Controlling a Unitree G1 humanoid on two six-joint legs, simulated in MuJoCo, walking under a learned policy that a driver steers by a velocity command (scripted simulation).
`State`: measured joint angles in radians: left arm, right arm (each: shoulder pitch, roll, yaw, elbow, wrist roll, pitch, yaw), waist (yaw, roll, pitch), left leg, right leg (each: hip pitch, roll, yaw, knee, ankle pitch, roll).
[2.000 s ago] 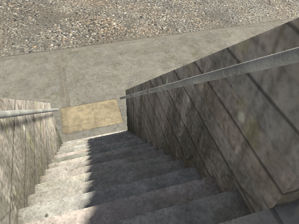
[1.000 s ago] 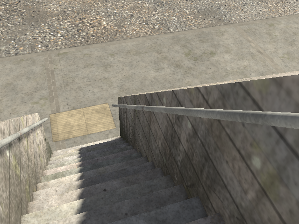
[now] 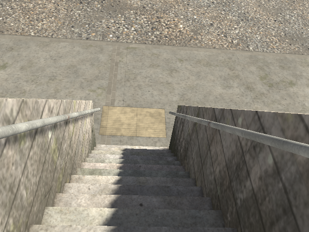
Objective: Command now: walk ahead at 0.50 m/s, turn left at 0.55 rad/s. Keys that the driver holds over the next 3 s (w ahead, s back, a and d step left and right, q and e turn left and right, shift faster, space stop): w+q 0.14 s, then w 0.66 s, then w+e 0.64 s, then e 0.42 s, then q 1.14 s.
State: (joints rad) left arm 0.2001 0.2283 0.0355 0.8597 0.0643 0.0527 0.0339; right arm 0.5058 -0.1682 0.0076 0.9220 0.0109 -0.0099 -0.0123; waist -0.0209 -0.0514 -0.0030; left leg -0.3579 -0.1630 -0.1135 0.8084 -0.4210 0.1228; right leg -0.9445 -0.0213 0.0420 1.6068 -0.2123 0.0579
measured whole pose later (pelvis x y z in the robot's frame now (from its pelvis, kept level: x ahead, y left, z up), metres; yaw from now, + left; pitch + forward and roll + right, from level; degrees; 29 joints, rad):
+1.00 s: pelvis +0.46 +0.09 -0.44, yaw +7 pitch -2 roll -1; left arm 0.40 0.20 0.03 0.99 0.05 0.01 0.04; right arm 0.38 -0.21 -0.04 1.00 0.00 -0.06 0.03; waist 0.06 -0.02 -0.02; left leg -0.31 0.01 0.08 0.79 -0.46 0.07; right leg -0.77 0.03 0.09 1.77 -0.45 -0.08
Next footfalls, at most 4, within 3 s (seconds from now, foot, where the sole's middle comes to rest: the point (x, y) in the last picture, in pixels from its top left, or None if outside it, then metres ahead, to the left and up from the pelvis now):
0.40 right None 0.25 -0.10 -0.96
0.84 left None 0.47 0.18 -1.18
1.32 right None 0.72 0.00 -1.40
1.86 left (117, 223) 0.93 0.13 -1.62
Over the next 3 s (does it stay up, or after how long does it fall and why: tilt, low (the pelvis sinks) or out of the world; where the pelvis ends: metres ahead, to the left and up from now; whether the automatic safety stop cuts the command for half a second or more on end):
stays up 0.88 -0.01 -0.89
